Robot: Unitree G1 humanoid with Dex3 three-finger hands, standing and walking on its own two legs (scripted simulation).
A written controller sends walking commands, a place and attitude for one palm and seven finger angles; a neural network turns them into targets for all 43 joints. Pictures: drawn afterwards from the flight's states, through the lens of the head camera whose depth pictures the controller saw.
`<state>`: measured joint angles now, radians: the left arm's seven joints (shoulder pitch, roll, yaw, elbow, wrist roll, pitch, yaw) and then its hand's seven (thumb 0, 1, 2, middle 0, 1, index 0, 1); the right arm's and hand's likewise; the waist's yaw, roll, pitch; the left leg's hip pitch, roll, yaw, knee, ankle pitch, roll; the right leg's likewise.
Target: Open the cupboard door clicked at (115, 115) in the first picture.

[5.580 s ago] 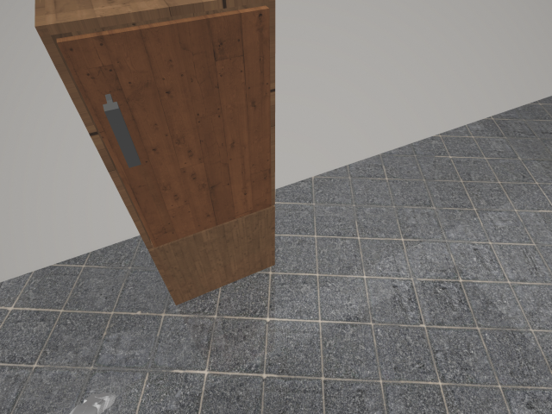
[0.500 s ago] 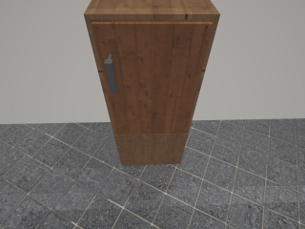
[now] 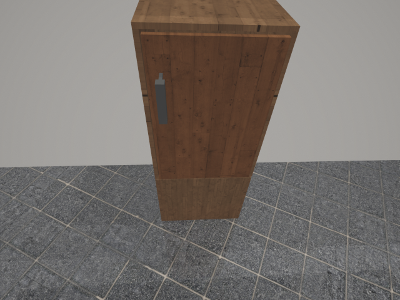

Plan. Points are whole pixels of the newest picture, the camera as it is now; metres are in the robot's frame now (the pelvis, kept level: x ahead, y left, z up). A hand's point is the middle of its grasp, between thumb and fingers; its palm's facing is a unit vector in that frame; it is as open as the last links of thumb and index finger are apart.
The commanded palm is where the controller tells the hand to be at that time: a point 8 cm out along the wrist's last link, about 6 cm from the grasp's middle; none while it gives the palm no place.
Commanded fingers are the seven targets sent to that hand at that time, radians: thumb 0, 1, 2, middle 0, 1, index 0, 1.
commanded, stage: shuffle to correct the standing spot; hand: left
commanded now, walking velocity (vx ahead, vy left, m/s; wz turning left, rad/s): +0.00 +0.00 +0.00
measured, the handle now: (162, 98) +0.62 +0.15 +0.07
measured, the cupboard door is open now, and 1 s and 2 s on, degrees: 0 0 0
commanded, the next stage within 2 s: come to a stop and stand still in 0.76 s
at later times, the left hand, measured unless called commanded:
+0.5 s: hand out of the picture -0.03 +0.13 -0.19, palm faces +0.16 -0.98 -0.14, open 7.4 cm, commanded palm none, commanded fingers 0.00 0.90 0.90 -0.20 -0.30 -0.20 -0.30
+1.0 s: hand out of the picture +0.14 +0.08 -0.17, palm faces +0.12 -0.96 -0.23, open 7.3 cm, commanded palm none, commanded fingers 0.00 0.90 0.90 -0.20 -0.30 -0.20 -0.30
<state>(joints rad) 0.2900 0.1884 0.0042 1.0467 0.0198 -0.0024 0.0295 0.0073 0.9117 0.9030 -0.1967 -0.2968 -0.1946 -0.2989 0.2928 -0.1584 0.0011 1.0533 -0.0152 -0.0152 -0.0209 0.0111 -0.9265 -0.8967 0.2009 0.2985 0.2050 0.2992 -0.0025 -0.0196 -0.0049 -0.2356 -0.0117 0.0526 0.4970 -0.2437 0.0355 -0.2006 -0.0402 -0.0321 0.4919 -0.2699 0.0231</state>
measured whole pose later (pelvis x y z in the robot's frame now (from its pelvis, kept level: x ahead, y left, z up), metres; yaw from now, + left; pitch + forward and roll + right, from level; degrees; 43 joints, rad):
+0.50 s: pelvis +0.04 -0.03 -0.01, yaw +6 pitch +1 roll -1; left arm 0.43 0.15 0.02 1.06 0.04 -0.01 0.02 0.01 0.91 0.90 -0.20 -0.30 -0.20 -0.30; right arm 0.34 -0.14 -0.02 1.07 -0.02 0.01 -0.01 0.01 -0.91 -0.90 0.20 0.30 0.20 0.30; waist 0.01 -0.03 -0.01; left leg -0.37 0.03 0.07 0.74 -0.43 0.05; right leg -0.18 -0.02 -0.15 0.55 -0.38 -0.02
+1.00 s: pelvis +0.12 -0.11 -0.01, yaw +6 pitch +1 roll +0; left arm 0.25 0.17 0.04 0.99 0.03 -0.02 0.01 0.01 0.93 0.90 -0.20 -0.30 -0.19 -0.30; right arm 0.31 -0.19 -0.05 1.07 -0.02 0.03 -0.03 0.01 -0.91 -0.90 0.20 0.30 0.21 0.30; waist -0.01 0.04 0.04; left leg -0.38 0.08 0.03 0.93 -0.53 0.00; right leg -0.35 -0.04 -0.12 0.60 -0.26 -0.03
